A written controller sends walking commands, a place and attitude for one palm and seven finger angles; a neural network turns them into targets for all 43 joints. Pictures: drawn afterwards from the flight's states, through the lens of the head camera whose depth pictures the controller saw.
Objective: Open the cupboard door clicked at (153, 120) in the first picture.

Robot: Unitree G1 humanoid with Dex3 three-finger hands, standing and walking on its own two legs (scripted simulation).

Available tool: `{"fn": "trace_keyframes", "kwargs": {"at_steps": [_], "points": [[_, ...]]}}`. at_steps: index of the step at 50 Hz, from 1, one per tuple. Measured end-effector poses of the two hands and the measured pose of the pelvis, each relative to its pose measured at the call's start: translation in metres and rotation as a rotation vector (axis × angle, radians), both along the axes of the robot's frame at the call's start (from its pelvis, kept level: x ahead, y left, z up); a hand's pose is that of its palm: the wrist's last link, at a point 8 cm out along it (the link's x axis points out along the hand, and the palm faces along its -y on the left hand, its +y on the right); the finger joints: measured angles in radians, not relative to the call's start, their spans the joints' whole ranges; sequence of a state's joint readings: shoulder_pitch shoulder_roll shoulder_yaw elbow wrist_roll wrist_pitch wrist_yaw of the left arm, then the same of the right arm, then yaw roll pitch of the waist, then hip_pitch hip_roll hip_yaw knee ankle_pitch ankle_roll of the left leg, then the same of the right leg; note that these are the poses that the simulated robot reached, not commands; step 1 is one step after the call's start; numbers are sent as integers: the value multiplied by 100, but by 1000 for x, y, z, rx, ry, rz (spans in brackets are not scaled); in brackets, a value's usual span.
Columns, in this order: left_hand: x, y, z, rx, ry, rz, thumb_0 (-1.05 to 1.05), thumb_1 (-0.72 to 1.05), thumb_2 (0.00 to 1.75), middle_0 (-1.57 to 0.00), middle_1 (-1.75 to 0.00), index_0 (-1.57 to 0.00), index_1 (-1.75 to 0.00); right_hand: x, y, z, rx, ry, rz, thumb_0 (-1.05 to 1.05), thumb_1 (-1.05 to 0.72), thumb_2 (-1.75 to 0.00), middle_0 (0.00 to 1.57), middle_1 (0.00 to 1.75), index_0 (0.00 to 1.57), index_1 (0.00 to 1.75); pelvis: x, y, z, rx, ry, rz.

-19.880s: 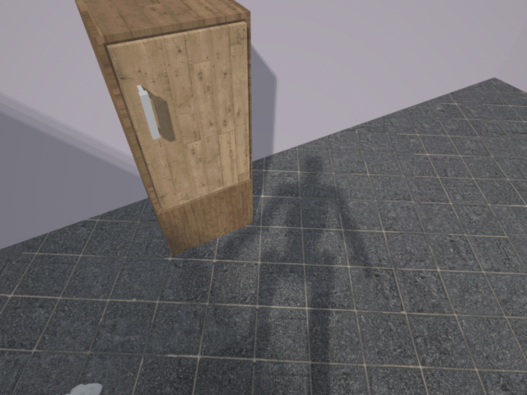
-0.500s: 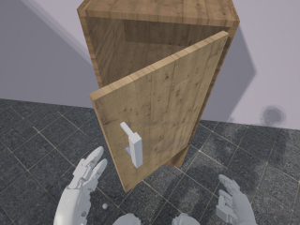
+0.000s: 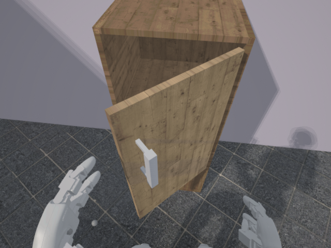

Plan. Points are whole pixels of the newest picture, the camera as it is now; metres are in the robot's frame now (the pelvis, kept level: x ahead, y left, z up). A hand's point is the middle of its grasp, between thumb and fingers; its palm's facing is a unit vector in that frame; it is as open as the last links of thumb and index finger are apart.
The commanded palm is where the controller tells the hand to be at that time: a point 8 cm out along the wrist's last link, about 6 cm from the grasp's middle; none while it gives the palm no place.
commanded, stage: draw the hand back to the body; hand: left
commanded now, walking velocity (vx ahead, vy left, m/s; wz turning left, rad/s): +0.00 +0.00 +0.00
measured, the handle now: (146, 164) +0.30 +0.07 +0.06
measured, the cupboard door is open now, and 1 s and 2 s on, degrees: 45 45 45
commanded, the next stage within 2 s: step back with the hand held close in 1.32 s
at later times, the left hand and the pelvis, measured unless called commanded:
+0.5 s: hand (41, 197) +0.18 +0.22 +0.16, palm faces +0.25 -0.91 -0.34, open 14.3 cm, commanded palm +0.14 +0.26 +0.19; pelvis +0.02 +0.01 +0.05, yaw +0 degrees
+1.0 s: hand out of the picture +0.22 +0.27 +0.25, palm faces +0.47 -0.80 -0.38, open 8.4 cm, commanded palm +0.17 +0.30 +0.25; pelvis +0.03 +0.00 +0.08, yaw +0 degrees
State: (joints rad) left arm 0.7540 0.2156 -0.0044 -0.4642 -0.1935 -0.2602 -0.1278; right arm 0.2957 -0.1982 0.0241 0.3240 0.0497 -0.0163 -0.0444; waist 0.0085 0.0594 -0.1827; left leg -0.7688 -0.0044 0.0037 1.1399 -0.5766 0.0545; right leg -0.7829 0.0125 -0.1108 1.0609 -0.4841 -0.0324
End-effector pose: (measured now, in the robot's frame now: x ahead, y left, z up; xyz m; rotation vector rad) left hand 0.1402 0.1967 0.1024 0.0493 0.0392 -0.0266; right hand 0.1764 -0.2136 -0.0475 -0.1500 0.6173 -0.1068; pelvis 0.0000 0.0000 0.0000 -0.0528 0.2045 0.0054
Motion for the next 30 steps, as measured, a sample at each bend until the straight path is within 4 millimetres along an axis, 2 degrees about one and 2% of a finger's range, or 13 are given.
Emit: {"fn": "trace_keyframes", "kwargs": {"at_steps": [13,14,19,30], "points": [[5,31,32,27,-26,-1,-1,-47,32,-15,-30,-16,-30,2,-9,28,-38,-60,-9,1,-90,-90,20,30,20,30,9,4,21,-10,-60,7],[6,34,36,70,-20,17,-1,-45,32,-15,-30,-16,-30,3,-9,30,-43,-61,-11,1,-90,-90,20,30,20,30,10,4,23,-8,-66,2],[4,49,53,223,52,189,-1,-34,37,-16,-30,-16,-30,7,-1,42,-47,-59,-29,1,-90,-90,20,30,20,30,16,9,38,-2,-111,-3],[10,76,93,319,2,351,0,1,52,-17,-30,-18,-30,17,23,53,-35,-32,62,1,-90,-90,20,30,20,30,22,15,64,15,-208,6]]}}
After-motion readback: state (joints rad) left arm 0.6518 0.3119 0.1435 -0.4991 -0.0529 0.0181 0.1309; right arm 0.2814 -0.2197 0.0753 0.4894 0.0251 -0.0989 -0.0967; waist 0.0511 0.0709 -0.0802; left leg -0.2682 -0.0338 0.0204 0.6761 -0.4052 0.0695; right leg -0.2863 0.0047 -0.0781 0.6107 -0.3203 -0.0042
